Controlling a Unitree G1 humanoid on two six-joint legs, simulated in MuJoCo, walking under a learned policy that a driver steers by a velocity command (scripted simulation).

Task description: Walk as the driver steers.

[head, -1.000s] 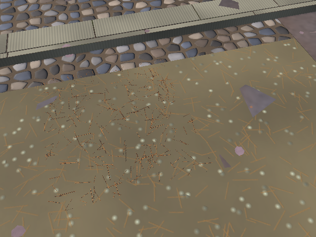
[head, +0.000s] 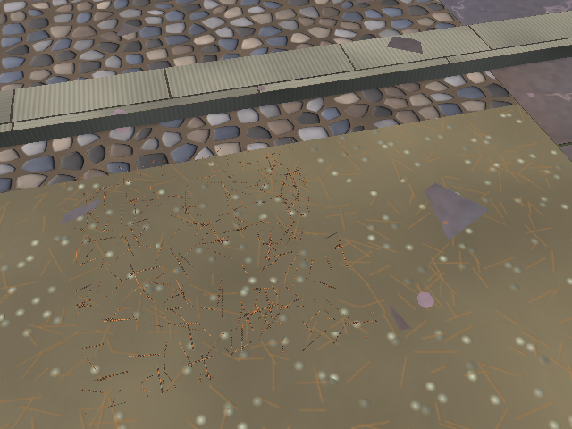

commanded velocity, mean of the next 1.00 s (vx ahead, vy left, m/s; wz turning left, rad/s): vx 0.17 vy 0.00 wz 0.00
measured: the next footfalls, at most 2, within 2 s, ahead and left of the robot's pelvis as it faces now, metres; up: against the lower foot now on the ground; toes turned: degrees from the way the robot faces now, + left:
left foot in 1.14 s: +0.42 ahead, +0.12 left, +0.00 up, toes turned +3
right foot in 1.70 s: +0.74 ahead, -0.11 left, +0.00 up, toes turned -2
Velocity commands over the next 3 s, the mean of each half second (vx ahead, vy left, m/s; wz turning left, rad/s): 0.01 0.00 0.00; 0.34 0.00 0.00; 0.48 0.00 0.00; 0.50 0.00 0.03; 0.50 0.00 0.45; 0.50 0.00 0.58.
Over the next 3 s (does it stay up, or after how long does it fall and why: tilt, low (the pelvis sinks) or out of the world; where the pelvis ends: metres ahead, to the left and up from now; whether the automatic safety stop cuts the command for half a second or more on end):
stays up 1.28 0.13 0.01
